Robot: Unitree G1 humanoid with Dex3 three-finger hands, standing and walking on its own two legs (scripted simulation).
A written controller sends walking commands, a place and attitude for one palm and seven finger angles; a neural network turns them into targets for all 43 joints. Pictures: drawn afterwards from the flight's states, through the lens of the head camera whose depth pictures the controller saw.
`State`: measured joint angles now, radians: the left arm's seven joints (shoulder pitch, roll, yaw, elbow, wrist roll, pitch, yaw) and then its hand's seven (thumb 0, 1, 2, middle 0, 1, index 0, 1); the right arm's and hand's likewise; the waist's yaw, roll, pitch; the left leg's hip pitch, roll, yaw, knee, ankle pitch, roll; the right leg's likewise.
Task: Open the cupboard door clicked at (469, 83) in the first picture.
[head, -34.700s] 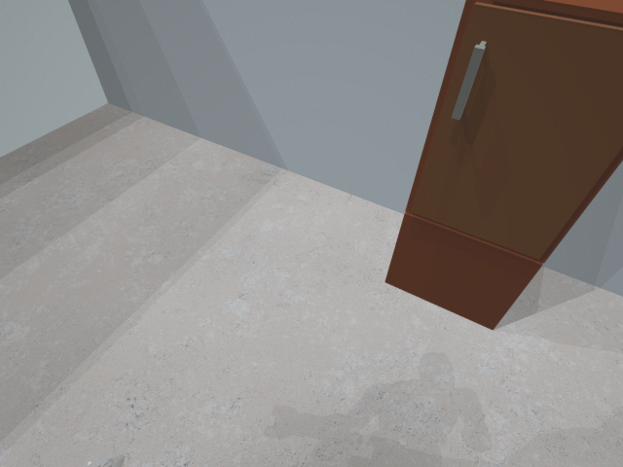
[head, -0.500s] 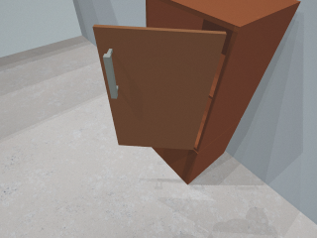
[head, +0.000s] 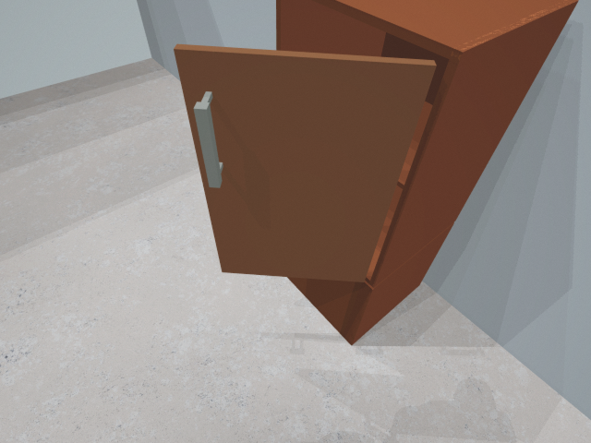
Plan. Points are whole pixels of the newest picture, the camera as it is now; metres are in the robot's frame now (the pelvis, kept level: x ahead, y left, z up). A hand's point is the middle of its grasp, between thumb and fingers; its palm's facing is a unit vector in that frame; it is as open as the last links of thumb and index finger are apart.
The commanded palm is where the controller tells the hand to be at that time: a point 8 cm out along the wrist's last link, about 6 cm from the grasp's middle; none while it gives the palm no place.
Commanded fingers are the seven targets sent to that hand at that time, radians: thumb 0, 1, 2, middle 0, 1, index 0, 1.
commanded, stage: raise the hand with hooked fingers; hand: left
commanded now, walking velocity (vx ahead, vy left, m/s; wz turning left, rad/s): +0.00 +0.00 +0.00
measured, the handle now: (211, 141) +0.55 +0.19 +0.10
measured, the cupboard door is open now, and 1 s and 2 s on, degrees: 47 47 47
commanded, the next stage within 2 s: none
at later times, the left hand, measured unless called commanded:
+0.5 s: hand (131, 419) +0.15 +0.21 -0.01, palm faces +0.23 -0.97 -0.08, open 9.4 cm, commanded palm +0.15 +0.25 +0.00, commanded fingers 0.00 0.22 0.61 -0.25 -0.74 -0.25 -0.74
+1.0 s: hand (129, 347) +0.22 +0.23 +0.03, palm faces +0.01 -1.00 -0.08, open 12.4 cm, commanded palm +0.19 +0.29 +0.06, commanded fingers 0.00 -0.36 0.36 -0.29 -1.11 -0.29 -1.11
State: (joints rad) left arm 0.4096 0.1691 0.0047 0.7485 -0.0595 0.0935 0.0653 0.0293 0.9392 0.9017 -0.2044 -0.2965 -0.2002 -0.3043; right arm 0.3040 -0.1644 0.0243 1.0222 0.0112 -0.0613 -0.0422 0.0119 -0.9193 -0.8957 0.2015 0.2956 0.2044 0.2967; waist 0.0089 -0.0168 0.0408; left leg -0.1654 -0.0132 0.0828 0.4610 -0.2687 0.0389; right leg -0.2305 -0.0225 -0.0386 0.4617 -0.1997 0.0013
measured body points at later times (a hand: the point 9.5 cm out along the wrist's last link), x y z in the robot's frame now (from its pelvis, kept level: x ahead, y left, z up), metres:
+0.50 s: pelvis +0.01 -0.02 -0.06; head +0.06 +0.01 +0.38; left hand +0.13 +0.26 +0.00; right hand +0.26 -0.24 -0.10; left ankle -0.01 +0.09 -0.74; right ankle +0.03 -0.12 -0.74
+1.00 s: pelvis +0.01 -0.01 -0.04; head +0.04 -0.01 +0.41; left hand +0.21 +0.28 +0.04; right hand +0.18 -0.26 -0.11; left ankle -0.01 +0.09 -0.74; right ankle +0.03 -0.12 -0.74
